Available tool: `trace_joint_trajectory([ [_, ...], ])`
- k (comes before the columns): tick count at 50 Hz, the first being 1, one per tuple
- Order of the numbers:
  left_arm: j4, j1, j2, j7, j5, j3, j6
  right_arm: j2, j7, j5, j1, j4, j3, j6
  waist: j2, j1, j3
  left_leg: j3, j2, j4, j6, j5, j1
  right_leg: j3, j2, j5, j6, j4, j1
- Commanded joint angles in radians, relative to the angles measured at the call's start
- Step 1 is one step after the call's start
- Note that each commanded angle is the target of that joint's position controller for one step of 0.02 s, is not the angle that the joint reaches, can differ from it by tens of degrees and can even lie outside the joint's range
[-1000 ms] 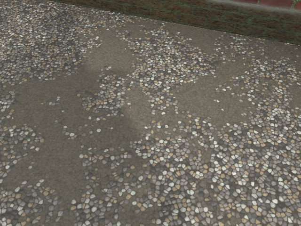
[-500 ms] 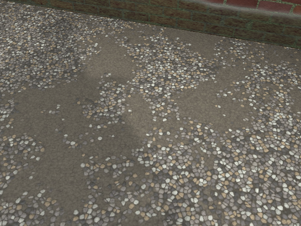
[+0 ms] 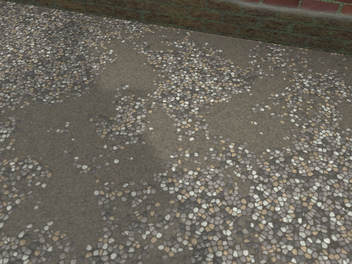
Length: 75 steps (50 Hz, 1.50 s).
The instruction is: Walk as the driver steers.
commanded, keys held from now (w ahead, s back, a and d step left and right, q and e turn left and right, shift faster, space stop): no key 0.42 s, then w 0.58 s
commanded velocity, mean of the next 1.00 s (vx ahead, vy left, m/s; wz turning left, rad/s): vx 0.18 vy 0.00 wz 0.00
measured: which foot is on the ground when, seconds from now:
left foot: down 0.00-0.68, up 0.70-1.00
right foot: down 0.00-1.00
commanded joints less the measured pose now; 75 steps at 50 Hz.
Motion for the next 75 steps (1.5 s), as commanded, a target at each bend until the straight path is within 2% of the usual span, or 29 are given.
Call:
trace_joint_trajectory([
  [1, -0.024, 0.004, 0.097, 0.004, 0.0, 0.015, -0.008, -0.089, -0.002, 0.0, 0.066, -0.01, -0.014, -0.008, 0.006, 0.0, 0.006, -0.009, 0.019, -0.133, 0.019, 0.075, -0.149, 0.021, -0.024, 0.083, -0.041, -0.078, 0.118],
  [21, 0.027, 0.037, 0.088, 0.006, -0.002, 0.001, -0.006, -0.071, 0.0, 0.002, 0.109, 0.051, 0.002, -0.007, 0.008, -0.001, 0.016, 0.003, 0.015, -0.145, 0.019, 0.088, -0.143, 0.015, -0.018, 0.102, -0.039, -0.083, 0.118],
  [23, 0.043, 0.062, 0.082, 0.006, -0.006, 0.0, -0.005, -0.076, -0.002, 0.008, 0.136, 0.066, 0.0, -0.003, 0.027, -0.005, 0.013, 0.002, 0.006, -0.165, 0.04, -0.153, -0.149, -0.021, 0.019, -0.166, -0.043, -0.063, 0.1],
  [25, 0.034, 0.05, 0.095, 0.004, -0.011, 0.005, -0.018, -0.115, -0.008, 0.018, 0.128, 0.046, -0.012, -0.003, 0.06, -0.017, 0.083, -0.072, 0.048, -0.204, 0.098, -0.41, -0.187, -0.044, 0.042, -0.405, -0.058, -0.013, -0.01],
  [28, -0.006, -0.014, 0.047, -0.02, -0.021, -0.006, -0.074, -0.195, -0.006, 0.036, 0.152, 0.042, -0.039, -0.029, 0.192, -0.04, 0.151, -0.353, 0.26, -0.349, 0.215, -0.487, -0.117, -0.105, 0.031, -0.187, -0.054, 0.194, -0.156],
  [30, -0.012, 0.003, 0.042, -0.035, -0.029, -0.007, -0.101, -0.183, 0.002, 0.034, 0.104, 0.023, -0.037, -0.039, 0.186, -0.009, 0.178, -0.373, 0.294, -0.349, 0.228, -0.398, -0.15, -0.09, -0.009, -0.192, -0.084, 0.174, -0.132],
  [32, 0.041, 0.147, 0.049, -0.04, -0.036, 0.004, -0.114, -0.158, 0.012, 0.04, 0.044, 0.001, -0.029, -0.038, 0.152, 0.062, 0.149, -0.228, 0.191, -0.239, 0.16, -0.263, -0.234, -0.118, 0.025, -0.154, -0.091, -0.024, 0.123],
  [33, 0.077, 0.258, 0.085, -0.041, -0.03, 0.02, -0.116, -0.148, 0.014, 0.037, 0.015, -0.016, -0.025, -0.043, 0.082, 0.1, 0.105, -0.136, 0.123, -0.084, 0.123, -0.087, -0.291, -0.032, -0.007, -0.11, -0.099, -0.077, 0.262],
  [34, 0.104, 0.401, 0.192, -0.043, -0.029, 0.051, -0.12, -0.088, 0.013, 0.036, -0.008, -0.048, -0.011, -0.058, -0.181, 0.142, 0.048, 0.038, -0.007, 0.268, 0.057, 0.017, -0.448, 0.303, -0.184, -0.245, -0.193, -0.245, 0.413],
  [35, 0.112, 0.493, 0.237, -0.057, -0.016, 0.052, -0.131, -0.066, 0.011, 0.042, -0.017, -0.08, -0.005, -0.079, -0.317, 0.151, -0.018, 0.003, -0.061, 0.558, 0.045, -0.175, -0.588, 0.713, -0.38, -0.297, -0.315, -0.403, 0.489],
  [36, 0.085, 0.38, 0.16, -0.058, -0.004, 0.023, -0.142, -0.106, 0.019, 0.056, -0.022, -0.086, -0.016, -0.091, -0.164, 0.083, 0.033, -0.075, 0.01, 0.712, 0.073, -0.144, -0.656, 0.694, -0.406, -0.301, -0.309, -0.391, 0.434],
  [37, 0.049, 0.294, 0.119, -0.06, -0.003, 0.01, -0.147, -0.104, 0.03, 0.059, -0.025, -0.08, -0.015, -0.098, -0.1, 0.054, 0.062, -0.079, 0.056, 0.742, 0.101, -0.046, -0.672, 0.548, -0.359, -0.268, -0.275, -0.383, 0.389],
  [38, 0.029, 0.245, 0.116, -0.063, -0.003, 0.004, -0.146, -0.106, 0.034, 0.049, -0.031, -0.076, -0.02, -0.102, -0.058, 0.033, 0.066, -0.061, 0.093, 0.703, 0.113, 0.044, -0.67, 0.431, -0.315, -0.208, -0.243, -0.395, 0.362],
  [40, 0.022, 0.242, 0.071, -0.062, 0.0, -0.016, -0.132, -0.141, 0.039, 0.032, -0.067, -0.082, -0.042, -0.097, -0.061, 0.025, 0.059, -0.023, 0.129, 0.6, 0.102, 0.143, -0.616, 0.248, -0.239, -0.001, -0.193, -0.414, 0.33],
  [42, 0.037, 0.306, 0.081, -0.049, 0.003, -0.019, -0.119, -0.107, 0.048, 0.028, -0.092, -0.089, -0.039, -0.084, -0.071, 0.032, 0.047, 0.022, 0.126, 0.539, 0.069, 0.185, -0.61, 0.156, -0.208, 0.146, -0.191, -0.418, 0.333],
  [46, 0.019, 0.317, 0.141, -0.024, 0.008, -0.013, -0.105, -0.066, 0.053, 0.024, -0.292, -0.172, -0.016, -0.077, -0.061, 0.06, 0.086, 0.059, 0.103, 0.248, 0.02, 0.31, -0.579, 0.076, -0.197, 0.202, -0.201, -0.453, 0.251],
  [50, 0.022, 0.354, 0.168, -0.019, -0.011, -0.002, -0.108, -0.096, 0.069, 0.035, -0.397, -0.216, -0.011, -0.077, -0.082, 0.069, 0.114, 0.069, 0.073, 0.077, 0.028, 0.393, -0.475, 0.043, -0.223, 0.176, -0.197, -0.473, 0.237],
  [53, 0.023, 0.343, 0.175, -0.018, -0.017, 0.008, -0.099, -0.13, 0.084, 0.034, -0.407, -0.238, -0.018, -0.083, -0.078, 0.033, 0.103, 0.057, 0.063, 0.011, 0.07, 0.35, -0.441, 0.025, -0.262, 0.296, -0.172, -0.41, 0.343],
  [55, 0.011, 0.316, 0.199, -0.02, -0.006, 0.016, -0.088, -0.181, 0.084, 0.032, -0.29, -0.215, -0.043, -0.086, -0.107, -0.043, 0.002, 0.094, 0.007, 0.018, 0.106, 0.288, -0.254, -0.007, -0.253, 0.644, -0.147, -0.237, 0.378],
  [56, 0.002, 0.304, 0.188, -0.021, 0.003, 0.012, -0.079, -0.22, 0.078, 0.035, -0.118, -0.164, -0.068, -0.083, -0.104, -0.126, -0.101, 0.116, -0.026, 0.02, 0.133, 0.271, -0.041, -0.043, -0.208, 0.759, -0.122, -0.033, 0.33],
  [57, -0.025, 0.3, 0.16, -0.024, 0.017, -0.003, -0.077, -0.286, 0.068, 0.029, 0.069, -0.122, -0.088, -0.079, -0.03, -0.193, -0.235, -0.061, 0.123, 0.036, 0.19, 0.217, 0.268, -0.072, -0.157, 0.549, -0.089, 0.278, 0.114],
  [58, -0.033, 0.44, -0.006, -0.037, 0.008, -0.045, -0.1, -0.371, 0.073, 0.011, 0.162, -0.092, -0.103, -0.075, 0.279, -0.114, -0.417, -0.59, 0.382, -0.123, 0.359, -0.067, 0.591, -0.06, 0.05, -0.13, -0.025, 0.675, -0.251],
  [59, -0.024, 0.387, 0.071, -0.042, -0.018, -0.029, -0.132, -0.278, 0.075, 0.014, 0.131, -0.096, -0.075, -0.077, 0.234, -0.131, -0.403, -0.769, 0.386, -0.279, 0.334, -0.138, 0.553, 0.089, 0.038, -0.32, -0.049, 0.817, -0.358],
  [60, -0.068, 0.276, 0.148, -0.044, -0.044, -0.007, -0.15, -0.231, 0.074, 0.018, 0.026, -0.108, -0.06, -0.084, 0.188, -0.103, -0.228, -0.61, 0.362, -0.282, 0.278, -0.088, 0.408, 0.067, -0.02, -0.255, -0.071, 0.853, -0.442],
  [61, -0.088, 0.205, 0.164, -0.036, -0.043, -0.004, -0.156, -0.2, 0.075, 0.016, -0.075, -0.133, -0.048, -0.088, 0.082, -0.071, -0.152, -0.462, 0.329, -0.296, 0.253, 0.046, 0.24, 0.042, -0.078, -0.153, -0.079, 0.81, -0.402],
  [62, -0.092, 0.177, 0.16, -0.028, -0.028, 0.004, -0.151, -0.175, 0.08, 0.005, -0.131, -0.139, -0.041, -0.092, 0.039, -0.036, -0.101, -0.349, 0.29, -0.321, 0.239, 0.16, 0.099, 0.03, -0.117, -0.085, -0.077, 0.749, -0.349],
  [64, -0.083, 0.222, 0.12, -0.024, -0.019, 0.008, -0.121, -0.136, 0.087, -0.005, -0.158, -0.126, -0.031, -0.098, 0.082, 0.021, -0.082, -0.222, 0.226, -0.372, 0.228, 0.223, -0.027, 0.035, -0.156, -0.035, -0.077, 0.667, -0.242],
  [68, -0.125, 0.123, 0.121, -0.021, -0.007, 0.017, -0.096, -0.182, 0.067, -0.002, -0.081, -0.086, -0.039, -0.101, 0.056, 0.022, -0.008, -0.136, 0.217, -0.441, 0.258, 0.289, -0.067, 0.012, -0.175, 0.071, -0.045, 0.515, -0.338],
  [75, -0.207, -0.148, 0.098, -0.043, -0.007, 0.008, -0.115, -0.214, 0.035, 0.014, 0.053, -0.045, -0.04, -0.08, 0.048, -0.06, 0.033, -0.035, 0.185, -0.451, 0.211, 0.33, 0.035, -0.047, -0.119, 0.362, -0.023, 0.105, -0.365],
])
